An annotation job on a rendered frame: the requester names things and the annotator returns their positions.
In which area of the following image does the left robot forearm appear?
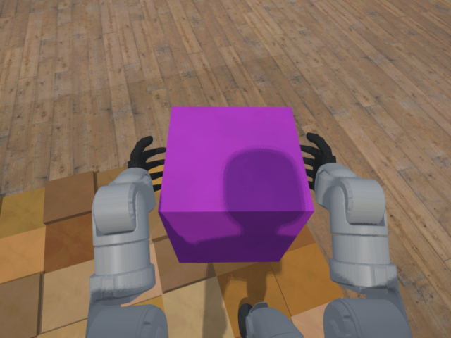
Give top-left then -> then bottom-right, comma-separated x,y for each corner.
85,168 -> 156,338

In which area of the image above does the right robot shin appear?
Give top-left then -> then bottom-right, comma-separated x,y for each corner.
246,302 -> 268,338

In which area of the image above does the right robot thigh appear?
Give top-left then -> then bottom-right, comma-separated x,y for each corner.
245,307 -> 304,338

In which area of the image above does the robot left hand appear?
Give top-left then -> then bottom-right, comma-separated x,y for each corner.
128,136 -> 166,192

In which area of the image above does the right robot forearm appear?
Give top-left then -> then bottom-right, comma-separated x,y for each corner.
314,163 -> 413,338

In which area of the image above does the robot right hand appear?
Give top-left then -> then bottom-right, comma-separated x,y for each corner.
300,132 -> 336,190

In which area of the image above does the robot left upper arm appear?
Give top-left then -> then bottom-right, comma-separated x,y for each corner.
87,304 -> 168,338

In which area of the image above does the robot right upper arm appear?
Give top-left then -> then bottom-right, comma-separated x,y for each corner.
323,298 -> 412,338

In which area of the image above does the carton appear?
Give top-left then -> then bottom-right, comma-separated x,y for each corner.
158,106 -> 314,263

